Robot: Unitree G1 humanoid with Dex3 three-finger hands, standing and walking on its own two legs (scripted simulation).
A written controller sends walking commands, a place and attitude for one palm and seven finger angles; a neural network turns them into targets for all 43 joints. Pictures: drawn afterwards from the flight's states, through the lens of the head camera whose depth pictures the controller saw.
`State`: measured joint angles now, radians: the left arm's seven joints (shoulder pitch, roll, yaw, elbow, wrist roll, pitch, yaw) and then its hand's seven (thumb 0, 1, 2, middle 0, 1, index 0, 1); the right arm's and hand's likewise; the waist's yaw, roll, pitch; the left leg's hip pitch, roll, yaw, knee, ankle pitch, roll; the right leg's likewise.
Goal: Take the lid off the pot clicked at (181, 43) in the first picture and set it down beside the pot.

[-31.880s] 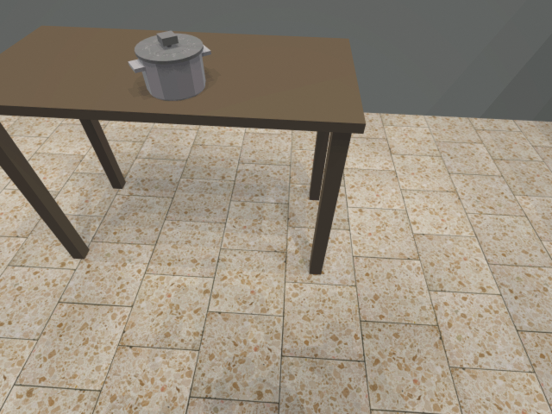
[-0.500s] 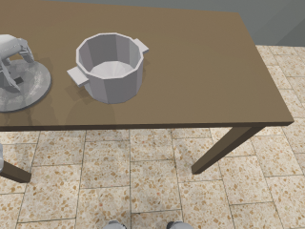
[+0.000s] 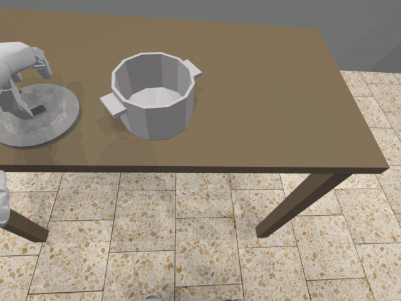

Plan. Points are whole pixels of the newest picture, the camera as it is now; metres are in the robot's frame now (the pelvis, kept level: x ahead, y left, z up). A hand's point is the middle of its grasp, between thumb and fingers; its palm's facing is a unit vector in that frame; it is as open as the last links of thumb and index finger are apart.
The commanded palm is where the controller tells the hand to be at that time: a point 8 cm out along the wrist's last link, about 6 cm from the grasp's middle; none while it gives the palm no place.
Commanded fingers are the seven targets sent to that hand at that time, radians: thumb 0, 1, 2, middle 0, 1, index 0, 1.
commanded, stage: raise the empty hand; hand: left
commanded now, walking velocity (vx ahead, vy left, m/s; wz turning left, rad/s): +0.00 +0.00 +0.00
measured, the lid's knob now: (30, 105) +0.50 +0.33 +0.06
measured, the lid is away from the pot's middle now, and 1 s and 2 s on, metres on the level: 0.25 0.25 0.25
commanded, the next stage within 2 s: draw the hand back to the body in 1.00 s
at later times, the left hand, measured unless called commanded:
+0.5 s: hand (2, 65) +0.49 +0.31 +0.17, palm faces -0.36 -0.10 -0.93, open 11.1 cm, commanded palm +0.50 +0.31 +0.24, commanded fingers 0.00 -0.04 0.70 -0.37 -0.82 -0.37 -0.82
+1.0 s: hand out of the picture +0.49 +0.31 +0.22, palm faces -0.31 -0.11 -0.95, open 11.1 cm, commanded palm +0.50 +0.31 +0.28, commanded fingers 0.00 -0.04 0.70 -0.37 -0.82 -0.37 -0.82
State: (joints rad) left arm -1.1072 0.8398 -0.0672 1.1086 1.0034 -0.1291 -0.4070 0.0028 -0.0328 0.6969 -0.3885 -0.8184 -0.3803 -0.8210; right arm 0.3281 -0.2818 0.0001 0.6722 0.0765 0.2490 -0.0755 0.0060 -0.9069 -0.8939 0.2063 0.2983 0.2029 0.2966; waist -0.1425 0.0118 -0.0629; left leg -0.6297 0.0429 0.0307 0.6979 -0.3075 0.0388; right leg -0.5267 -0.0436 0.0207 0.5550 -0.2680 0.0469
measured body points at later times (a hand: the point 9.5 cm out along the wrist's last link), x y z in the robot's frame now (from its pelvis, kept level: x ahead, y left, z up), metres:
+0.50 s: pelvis +0.01 +0.00 +0.01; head +0.08 +0.01 +0.45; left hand +0.50 +0.31 +0.23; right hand +0.01 -0.29 -0.11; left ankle +0.01 +0.09 -0.72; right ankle +0.00 -0.19 -0.72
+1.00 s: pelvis +0.01 -0.01 +0.01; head +0.09 +0.01 +0.46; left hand +0.51 +0.31 +0.28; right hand +0.03 -0.29 -0.11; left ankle +0.01 +0.09 -0.72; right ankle +0.00 -0.19 -0.72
